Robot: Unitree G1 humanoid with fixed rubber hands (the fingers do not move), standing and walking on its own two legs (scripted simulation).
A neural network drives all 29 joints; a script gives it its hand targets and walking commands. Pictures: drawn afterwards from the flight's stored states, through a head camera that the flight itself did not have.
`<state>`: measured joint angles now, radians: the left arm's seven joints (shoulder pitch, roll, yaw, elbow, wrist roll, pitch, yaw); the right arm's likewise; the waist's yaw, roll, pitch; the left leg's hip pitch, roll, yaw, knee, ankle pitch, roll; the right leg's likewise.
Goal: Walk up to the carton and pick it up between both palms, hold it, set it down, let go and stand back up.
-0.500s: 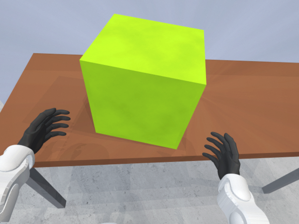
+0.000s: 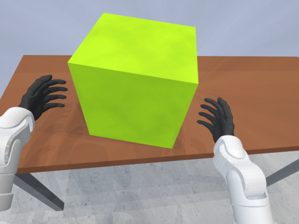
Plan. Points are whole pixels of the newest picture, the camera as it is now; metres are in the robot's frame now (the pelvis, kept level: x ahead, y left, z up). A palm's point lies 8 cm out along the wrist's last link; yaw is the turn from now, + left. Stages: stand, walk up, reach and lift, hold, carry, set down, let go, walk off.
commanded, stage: reach and lift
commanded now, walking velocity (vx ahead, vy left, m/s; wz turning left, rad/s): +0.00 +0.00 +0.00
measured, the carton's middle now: (139, 84) +0.48 +0.06 +0.08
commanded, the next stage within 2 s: none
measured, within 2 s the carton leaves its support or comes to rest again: neither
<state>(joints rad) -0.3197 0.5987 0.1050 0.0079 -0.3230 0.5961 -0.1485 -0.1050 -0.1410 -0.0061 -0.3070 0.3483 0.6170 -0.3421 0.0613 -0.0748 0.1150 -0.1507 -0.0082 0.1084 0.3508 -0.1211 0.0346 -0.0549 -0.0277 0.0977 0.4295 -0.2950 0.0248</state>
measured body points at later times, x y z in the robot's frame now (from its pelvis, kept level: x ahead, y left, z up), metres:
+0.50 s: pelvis +0.00 +0.00 +0.00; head +0.01 +0.02 +0.45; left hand +0.41 +0.29 +0.20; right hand +0.37 -0.16 +0.17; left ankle +0.05 +0.10 -0.74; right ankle -0.03 -0.14 -0.74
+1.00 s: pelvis +0.00 +0.01 +0.00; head +0.00 +0.03 +0.45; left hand +0.45 +0.29 +0.25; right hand +0.42 -0.16 +0.21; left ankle +0.05 +0.10 -0.74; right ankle -0.03 -0.14 -0.74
